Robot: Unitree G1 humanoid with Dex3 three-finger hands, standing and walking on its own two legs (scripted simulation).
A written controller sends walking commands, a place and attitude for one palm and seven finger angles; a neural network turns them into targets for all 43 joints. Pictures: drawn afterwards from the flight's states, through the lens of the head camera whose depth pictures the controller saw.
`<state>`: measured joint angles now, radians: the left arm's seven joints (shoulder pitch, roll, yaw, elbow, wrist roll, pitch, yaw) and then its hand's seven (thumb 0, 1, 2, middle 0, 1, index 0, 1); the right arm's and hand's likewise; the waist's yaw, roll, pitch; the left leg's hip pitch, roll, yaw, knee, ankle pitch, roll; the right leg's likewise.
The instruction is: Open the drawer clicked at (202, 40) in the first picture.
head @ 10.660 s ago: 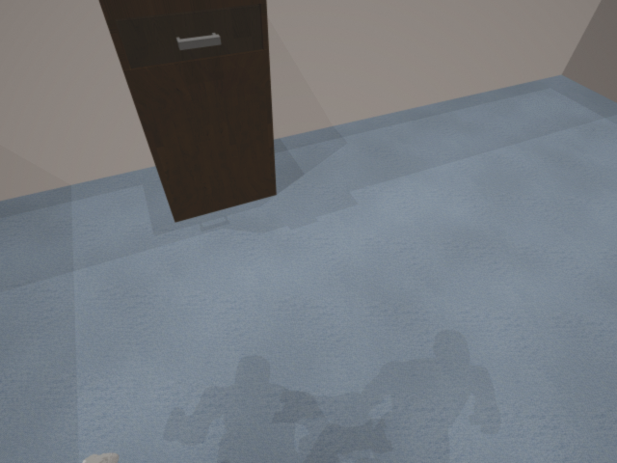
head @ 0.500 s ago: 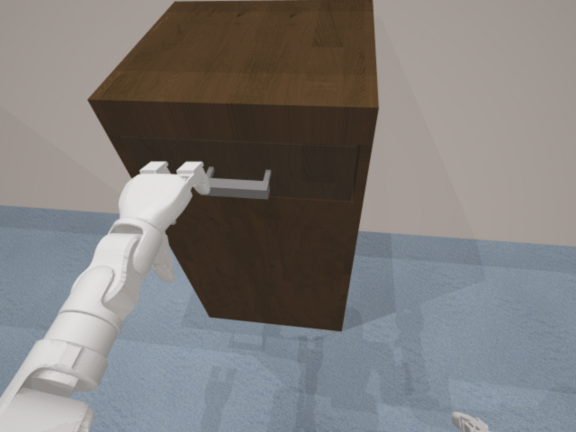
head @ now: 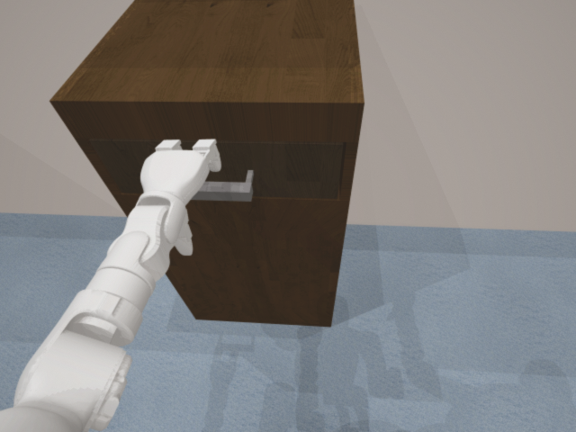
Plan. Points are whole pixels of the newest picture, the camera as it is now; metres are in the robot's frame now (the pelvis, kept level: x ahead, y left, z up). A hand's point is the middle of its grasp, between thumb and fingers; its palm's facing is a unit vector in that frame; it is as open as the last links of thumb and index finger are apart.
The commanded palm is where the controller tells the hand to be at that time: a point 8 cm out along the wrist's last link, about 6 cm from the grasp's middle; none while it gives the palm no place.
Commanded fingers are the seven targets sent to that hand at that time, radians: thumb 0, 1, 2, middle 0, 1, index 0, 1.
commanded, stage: move the hooked fingers above the handle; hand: left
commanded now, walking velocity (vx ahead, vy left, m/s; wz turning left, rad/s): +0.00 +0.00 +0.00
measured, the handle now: (217, 182) +0.53 +0.15 +0.01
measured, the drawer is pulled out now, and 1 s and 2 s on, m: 0.00 0.00 0.00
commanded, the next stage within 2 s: lower the fingers behind the handle in 1.56 s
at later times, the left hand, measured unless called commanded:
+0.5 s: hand (211, 179) +0.48 +0.14 +0.07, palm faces -0.04 -0.05 -1.00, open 13.6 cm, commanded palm +0.46 +0.16 +0.13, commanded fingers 0.00 -0.50 0.30 -0.30 -1.20 -0.30 -1.20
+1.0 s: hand (205, 178) +0.48 +0.15 +0.07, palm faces -0.02 -0.05 -1.00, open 13.8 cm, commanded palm +0.45 +0.16 +0.13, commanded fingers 0.00 -0.50 0.30 -0.30 -1.20 -0.30 -1.20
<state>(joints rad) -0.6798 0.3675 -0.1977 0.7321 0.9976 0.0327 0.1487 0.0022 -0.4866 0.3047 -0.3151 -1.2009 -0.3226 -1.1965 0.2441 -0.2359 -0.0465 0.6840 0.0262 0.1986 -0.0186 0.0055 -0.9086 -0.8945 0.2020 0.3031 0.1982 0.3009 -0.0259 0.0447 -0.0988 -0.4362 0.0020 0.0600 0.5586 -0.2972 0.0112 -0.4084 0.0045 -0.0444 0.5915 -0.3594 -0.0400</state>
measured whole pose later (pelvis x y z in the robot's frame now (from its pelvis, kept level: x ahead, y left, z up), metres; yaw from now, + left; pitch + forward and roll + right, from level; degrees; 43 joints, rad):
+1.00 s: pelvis -0.01 +0.00 -0.01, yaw -1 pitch +14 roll +0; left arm -0.89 0.36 -0.16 1.01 1.03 0.06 0.22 0.00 -0.49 0.30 -0.31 -1.20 -0.32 -1.20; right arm 0.32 -0.25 -0.06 0.69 0.01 0.16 -0.02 0.00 -0.91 -0.89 0.20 0.30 0.20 0.30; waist -0.10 0.04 -0.14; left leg -0.55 0.02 0.07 0.62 -0.31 0.02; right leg -0.51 0.02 -0.03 0.63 -0.35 -0.04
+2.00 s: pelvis -0.01 +0.00 -0.01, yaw -1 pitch +15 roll +0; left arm -0.85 0.37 -0.14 1.01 1.04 0.01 0.25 0.00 -0.49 0.30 -0.32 -1.20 -0.32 -1.20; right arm 0.35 -0.25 -0.07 0.70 0.01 0.15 -0.02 0.00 -0.91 -0.89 0.20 0.30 0.20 0.30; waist -0.11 0.04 -0.13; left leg -0.60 0.02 0.06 0.65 -0.32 0.01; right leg -0.56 0.02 -0.04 0.66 -0.37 -0.04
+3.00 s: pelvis -0.02 +0.01 -0.03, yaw -2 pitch +20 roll -1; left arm -0.84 0.34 -0.11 1.09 1.09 0.03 0.39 0.00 -0.49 0.30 -0.30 -1.20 -0.32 -1.20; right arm 0.37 -0.23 -0.07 0.72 -0.01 0.14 -0.01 0.00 -0.91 -0.89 0.20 0.30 0.20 0.30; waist -0.14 0.05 -0.18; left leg -0.77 0.03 0.07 0.81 -0.38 0.03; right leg -0.73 0.03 -0.03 0.79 -0.41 -0.03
